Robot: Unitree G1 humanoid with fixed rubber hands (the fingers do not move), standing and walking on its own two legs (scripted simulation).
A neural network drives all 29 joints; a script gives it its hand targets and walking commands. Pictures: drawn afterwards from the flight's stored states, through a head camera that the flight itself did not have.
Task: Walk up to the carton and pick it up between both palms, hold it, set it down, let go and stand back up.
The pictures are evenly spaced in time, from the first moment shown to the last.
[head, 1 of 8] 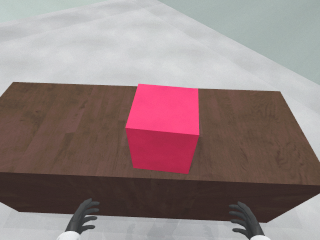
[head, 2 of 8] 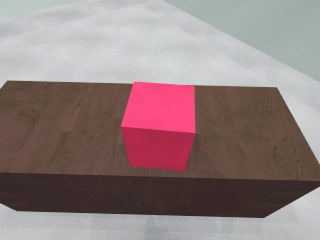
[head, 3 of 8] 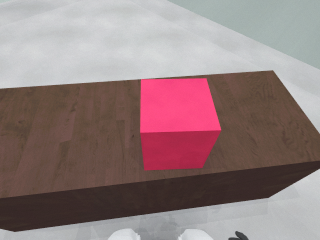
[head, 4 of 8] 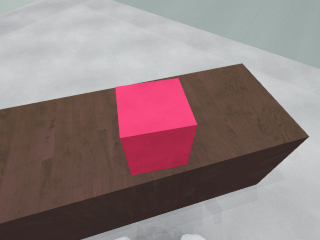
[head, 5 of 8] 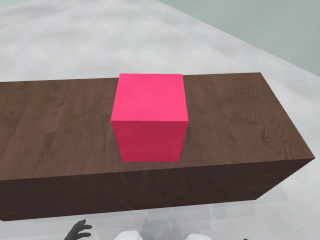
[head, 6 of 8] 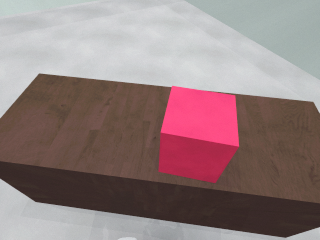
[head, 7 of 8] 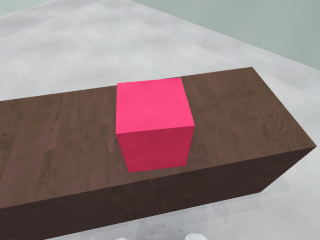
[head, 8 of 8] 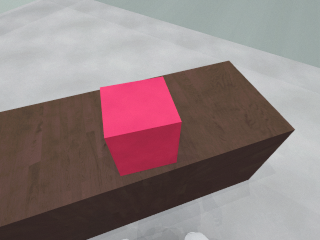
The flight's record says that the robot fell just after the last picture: no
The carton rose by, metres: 0.00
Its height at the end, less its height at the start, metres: +0.00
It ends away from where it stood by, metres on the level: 0.00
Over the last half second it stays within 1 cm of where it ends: yes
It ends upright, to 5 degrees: yes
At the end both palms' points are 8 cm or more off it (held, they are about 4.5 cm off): yes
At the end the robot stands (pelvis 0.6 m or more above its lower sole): yes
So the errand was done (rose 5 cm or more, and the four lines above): no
